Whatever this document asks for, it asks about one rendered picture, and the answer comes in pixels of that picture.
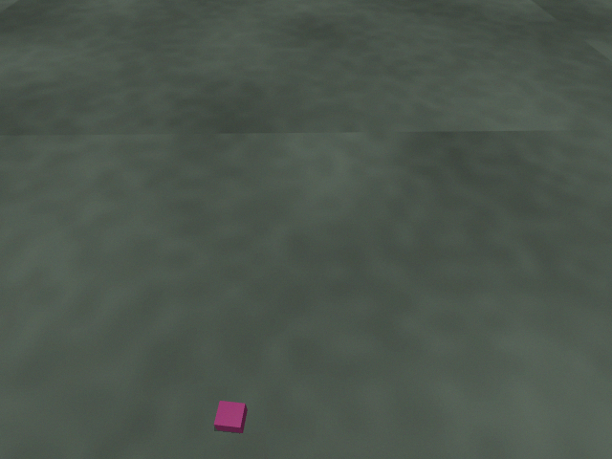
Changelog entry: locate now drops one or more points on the small box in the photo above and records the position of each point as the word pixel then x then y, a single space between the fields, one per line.
pixel 231 416

